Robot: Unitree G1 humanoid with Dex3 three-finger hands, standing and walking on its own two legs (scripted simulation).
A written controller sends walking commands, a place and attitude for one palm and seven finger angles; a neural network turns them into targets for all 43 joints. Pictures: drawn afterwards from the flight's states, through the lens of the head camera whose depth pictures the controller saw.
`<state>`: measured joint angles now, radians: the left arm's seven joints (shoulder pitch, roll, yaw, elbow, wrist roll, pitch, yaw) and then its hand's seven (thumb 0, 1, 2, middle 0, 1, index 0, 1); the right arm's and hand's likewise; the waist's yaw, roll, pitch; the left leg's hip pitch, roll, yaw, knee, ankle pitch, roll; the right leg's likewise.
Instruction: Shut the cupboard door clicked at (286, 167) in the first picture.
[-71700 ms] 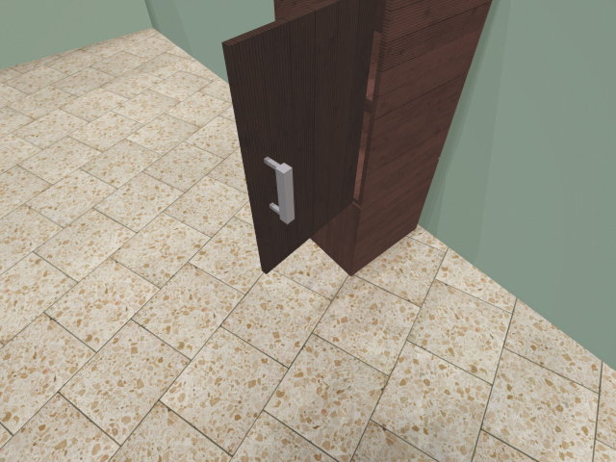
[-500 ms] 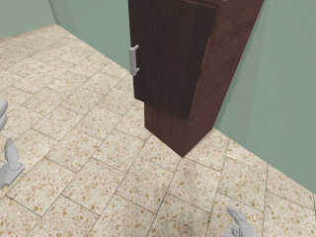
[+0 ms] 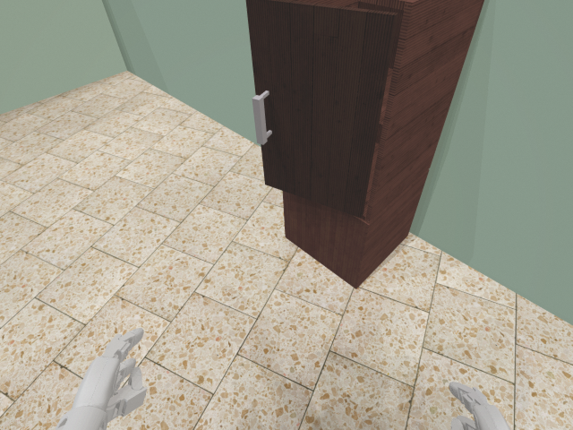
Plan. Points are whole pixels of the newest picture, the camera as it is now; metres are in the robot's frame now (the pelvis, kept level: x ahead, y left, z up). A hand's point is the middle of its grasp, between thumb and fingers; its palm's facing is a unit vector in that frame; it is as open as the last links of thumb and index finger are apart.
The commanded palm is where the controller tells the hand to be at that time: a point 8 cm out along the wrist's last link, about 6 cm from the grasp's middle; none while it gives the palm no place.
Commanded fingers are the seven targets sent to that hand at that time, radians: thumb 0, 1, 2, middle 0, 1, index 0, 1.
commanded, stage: let the arm hang, fingers relaxed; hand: left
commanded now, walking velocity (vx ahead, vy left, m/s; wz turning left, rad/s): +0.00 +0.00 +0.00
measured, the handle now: (263, 117) +0.95 +0.11 -0.04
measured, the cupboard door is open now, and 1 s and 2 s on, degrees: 15 15 15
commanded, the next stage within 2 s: look to check the result in 0.94 s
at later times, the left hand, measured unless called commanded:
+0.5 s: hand out of the picture -0.10 +0.20 -0.16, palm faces +0.01 -0.97 -0.25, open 7.3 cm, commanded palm none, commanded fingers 0.00 0.90 0.90 -0.20 -0.30 -0.20 -0.30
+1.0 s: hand out of the picture +0.00 +0.18 -0.16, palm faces -0.02 -0.98 -0.21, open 7.3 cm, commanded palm none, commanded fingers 0.00 0.90 0.90 -0.20 -0.30 -0.20 -0.30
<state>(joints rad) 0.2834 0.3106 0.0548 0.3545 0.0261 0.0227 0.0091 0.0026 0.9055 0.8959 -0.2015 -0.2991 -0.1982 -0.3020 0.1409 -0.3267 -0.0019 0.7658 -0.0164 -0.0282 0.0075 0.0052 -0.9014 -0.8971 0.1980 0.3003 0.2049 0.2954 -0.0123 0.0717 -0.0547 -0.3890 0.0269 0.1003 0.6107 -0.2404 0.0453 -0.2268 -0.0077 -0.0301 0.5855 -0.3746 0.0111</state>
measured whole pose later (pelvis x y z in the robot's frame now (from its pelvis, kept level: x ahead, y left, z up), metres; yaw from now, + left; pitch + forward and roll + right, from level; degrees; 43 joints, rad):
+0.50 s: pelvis -0.03 +0.00 +0.01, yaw +0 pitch -2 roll -1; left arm 0.41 0.21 0.01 1.14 0.03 0.02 0.02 0.01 0.92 0.89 -0.20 -0.30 -0.20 -0.30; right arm 0.31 -0.20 -0.03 1.09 -0.02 0.03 -0.02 0.00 -0.90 -0.90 0.20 0.30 0.20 0.30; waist 0.00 0.03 0.03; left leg -0.29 0.02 0.10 0.43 -0.12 0.05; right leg -0.14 -0.01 -0.03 0.44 -0.26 0.00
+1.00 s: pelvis -0.02 -0.01 +0.01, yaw +0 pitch -1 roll -1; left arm 0.27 0.20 0.01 1.11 0.03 -0.01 0.02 0.00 0.91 0.89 -0.20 -0.30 -0.20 -0.30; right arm 0.26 -0.21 -0.03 1.11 -0.02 0.01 -0.02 0.00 -0.90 -0.90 0.20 0.30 0.20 0.30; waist -0.02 0.00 0.02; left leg -0.27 0.02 0.10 0.40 -0.11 0.04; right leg -0.13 0.00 -0.02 0.41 -0.26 0.00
